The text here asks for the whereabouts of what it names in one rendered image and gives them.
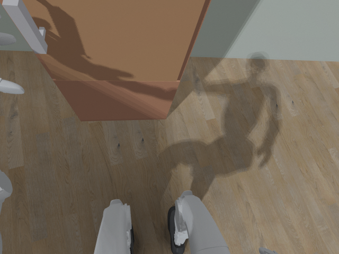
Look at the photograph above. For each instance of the left robot upper arm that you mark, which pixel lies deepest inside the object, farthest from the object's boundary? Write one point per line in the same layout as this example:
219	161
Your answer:
5	192

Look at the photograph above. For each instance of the robot right thigh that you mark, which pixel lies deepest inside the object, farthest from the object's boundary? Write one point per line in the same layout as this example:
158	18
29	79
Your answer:
203	233

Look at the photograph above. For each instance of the robot left thigh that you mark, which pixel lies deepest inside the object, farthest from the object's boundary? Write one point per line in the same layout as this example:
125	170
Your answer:
112	237

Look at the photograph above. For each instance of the robot left hand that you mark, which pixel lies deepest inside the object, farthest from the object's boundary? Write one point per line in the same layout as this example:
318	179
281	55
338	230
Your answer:
5	85

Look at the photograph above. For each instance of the handle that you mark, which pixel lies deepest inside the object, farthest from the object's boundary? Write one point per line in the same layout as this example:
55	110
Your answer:
25	23

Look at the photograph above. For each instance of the robot thigh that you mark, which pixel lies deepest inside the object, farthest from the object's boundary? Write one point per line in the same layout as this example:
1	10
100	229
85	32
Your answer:
203	233
112	237

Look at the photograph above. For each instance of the cupboard door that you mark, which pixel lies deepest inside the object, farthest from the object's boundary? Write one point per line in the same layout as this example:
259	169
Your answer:
116	40

